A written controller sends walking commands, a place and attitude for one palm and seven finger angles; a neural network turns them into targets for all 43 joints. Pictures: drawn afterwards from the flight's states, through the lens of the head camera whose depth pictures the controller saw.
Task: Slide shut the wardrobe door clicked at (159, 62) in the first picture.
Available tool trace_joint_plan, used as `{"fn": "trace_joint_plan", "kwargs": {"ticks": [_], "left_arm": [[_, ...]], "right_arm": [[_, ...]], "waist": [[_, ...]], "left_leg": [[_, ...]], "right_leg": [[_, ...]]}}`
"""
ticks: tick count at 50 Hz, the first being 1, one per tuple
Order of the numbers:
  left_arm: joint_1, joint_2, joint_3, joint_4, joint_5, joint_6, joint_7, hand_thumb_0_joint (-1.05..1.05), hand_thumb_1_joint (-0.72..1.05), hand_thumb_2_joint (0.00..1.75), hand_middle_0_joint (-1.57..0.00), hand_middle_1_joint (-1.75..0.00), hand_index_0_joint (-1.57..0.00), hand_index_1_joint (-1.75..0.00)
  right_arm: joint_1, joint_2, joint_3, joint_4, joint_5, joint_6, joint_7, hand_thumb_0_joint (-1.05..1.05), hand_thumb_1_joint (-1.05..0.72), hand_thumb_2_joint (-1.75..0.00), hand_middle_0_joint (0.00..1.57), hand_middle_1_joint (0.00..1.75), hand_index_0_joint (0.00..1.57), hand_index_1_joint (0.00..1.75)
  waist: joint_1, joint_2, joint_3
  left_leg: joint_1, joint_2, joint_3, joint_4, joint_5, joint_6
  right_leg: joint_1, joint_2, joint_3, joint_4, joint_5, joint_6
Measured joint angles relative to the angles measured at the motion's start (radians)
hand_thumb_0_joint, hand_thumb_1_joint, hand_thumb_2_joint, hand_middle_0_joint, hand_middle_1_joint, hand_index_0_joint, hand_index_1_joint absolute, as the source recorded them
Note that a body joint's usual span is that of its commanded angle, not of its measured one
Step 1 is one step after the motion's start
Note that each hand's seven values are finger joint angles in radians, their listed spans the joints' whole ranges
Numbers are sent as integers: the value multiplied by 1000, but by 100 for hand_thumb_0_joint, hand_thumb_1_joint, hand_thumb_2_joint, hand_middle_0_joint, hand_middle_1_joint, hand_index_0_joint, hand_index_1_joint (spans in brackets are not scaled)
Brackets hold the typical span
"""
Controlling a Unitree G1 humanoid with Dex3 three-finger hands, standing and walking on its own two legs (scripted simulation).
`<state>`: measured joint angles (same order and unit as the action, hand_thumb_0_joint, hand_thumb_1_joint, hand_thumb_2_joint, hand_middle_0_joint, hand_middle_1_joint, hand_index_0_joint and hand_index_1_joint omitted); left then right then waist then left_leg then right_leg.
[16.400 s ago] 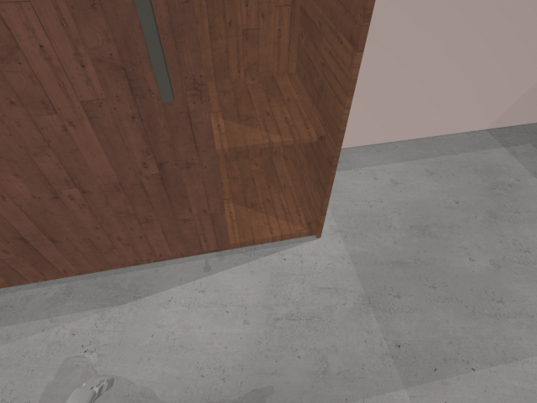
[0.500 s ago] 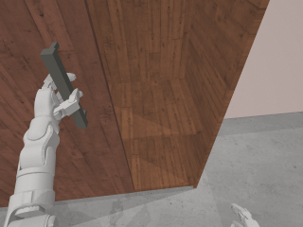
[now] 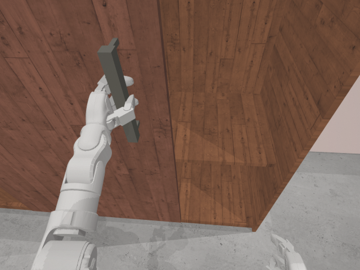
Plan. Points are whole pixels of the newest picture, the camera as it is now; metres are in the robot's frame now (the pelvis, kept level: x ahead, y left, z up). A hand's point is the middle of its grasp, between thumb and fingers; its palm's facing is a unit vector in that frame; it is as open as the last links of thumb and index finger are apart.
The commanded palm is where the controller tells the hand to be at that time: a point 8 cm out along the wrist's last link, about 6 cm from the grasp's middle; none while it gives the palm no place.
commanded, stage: tug the door sideways, standing still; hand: left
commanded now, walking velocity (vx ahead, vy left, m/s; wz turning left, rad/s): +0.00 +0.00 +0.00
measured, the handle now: (125, 96) +0.45 +0.17 +0.16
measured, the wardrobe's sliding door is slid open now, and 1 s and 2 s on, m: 0.39 0.32 0.02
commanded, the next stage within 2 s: step sideways, sliding the door along in 0.20 s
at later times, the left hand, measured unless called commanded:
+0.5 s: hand (150, 112) +0.39 +0.10 +0.16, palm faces +0.02 -0.99 -0.15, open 6.5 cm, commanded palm +0.38 +0.14 +0.17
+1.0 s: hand (161, 110) +0.40 +0.08 +0.16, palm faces +0.20 -0.98 -0.07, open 6.3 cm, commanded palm +0.37 +0.09 +0.17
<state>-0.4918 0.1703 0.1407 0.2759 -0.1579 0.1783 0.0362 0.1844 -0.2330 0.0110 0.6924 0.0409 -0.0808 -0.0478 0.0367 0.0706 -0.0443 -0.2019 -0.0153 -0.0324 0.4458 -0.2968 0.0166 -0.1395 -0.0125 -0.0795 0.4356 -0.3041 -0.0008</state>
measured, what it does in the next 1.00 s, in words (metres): steps to the right: left foot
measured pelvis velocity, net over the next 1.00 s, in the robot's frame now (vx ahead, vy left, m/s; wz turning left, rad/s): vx -0.05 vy -0.09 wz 0.00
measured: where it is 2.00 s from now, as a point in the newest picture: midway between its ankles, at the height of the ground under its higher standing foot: outside the picture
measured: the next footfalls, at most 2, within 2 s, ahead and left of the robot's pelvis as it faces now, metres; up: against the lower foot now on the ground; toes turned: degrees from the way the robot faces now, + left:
left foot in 0.94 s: -0.01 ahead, +0.04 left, +0.00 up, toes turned +6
right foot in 1.32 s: +0.15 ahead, -0.36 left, +0.00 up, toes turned -1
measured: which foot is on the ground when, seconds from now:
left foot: down 0.00-0.64, up 0.66-0.92, down 0.94-1.00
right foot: down 0.00-0.96, up 0.98-1.00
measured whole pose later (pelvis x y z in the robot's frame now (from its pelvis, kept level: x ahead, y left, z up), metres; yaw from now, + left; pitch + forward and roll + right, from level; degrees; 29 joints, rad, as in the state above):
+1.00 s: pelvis -0.05 -0.09 -0.02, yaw +0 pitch -2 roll +2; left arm -0.74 0.28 0.13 0.49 -0.11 -0.09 0.13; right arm 0.18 -0.24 -0.02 0.66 0.05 0.00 -0.06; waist 0.03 -0.04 0.19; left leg -0.22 0.02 0.12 0.56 -0.33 0.00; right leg -0.38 0.08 -0.06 0.86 -0.39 -0.06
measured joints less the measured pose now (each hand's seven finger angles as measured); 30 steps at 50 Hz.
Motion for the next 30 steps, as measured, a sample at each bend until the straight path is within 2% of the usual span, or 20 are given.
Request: {"fn": "trace_joint_plan", "kwargs": {"ticks": [6,9,16,19,22,26,28,30], "left_arm": [[-57,-34,-42,62,5,-13,28,1,72,81,-29,-140,-26,-137],[-85,-38,-70,89,14,-30,37,0,72,79,-29,-140,-25,-137],[-140,-61,-105,160,13,-61,68,0,72,76,-30,-138,-25,-136],[-150,-1,-97,175,42,-117,39,-1,67,75,-32,-138,-26,-137],[-164,50,-85,187,54,-172,37,-4,64,75,-36,-138,-27,-138],[-183,94,-51,206,55,-197,46,-6,63,78,-41,-139,-25,-138],[-195,107,-34,221,53,-199,51,-7,63,79,-41,-139,-25,-139],[-212,118,-17,246,54,-202,53,-7,63,81,-42,-138,-24,-139]], "right_arm": [[18,11,3,10,-4,-13,9,1,-91,-90,20,30,20,30],[25,20,8,21,-6,-20,15,1,-91,-90,20,30,20,30],[43,21,6,39,-9,-34,27,1,-91,-90,20,30,20,30],[15,25,20,29,-26,-11,14,1,-91,-90,20,30,20,30],[-1,31,14,-1,-33,7,3,1,-91,-90,20,30,20,30],[-1,28,7,-27,-30,42,-5,1,-91,-90,20,30,20,30],[7,20,7,-29,-24,62,-9,1,-91,-90,20,30,20,30],[19,9,9,-30,-17,78,-13,1,-91,-90,20,30,20,30]], "waist": [[-2,10,6],[0,-7,9],[-10,-4,14],[-14,-21,39],[-23,-31,81],[-35,-34,132],[-39,-26,153],[-40,-16,171]], "left_leg": [[-13,-7,-20,4,12,6],[-26,-17,-18,17,12,9],[-51,-26,-11,34,21,15],[-63,-20,31,53,15,18],[-76,-5,64,83,7,16],[-69,13,85,106,2,5],[-67,25,80,125,-4,-7],[-72,40,71,170,-25,-25]], "right_leg": [[-14,-1,2,19,20,-1],[-18,-8,12,17,3,0],[-38,-15,27,23,4,3],[-59,-13,70,33,-16,22],[-117,-3,84,128,-13,15],[-200,23,77,299,-165,-4],[-209,35,63,287,-172,-12],[-186,44,44,208,-76,-24]]}}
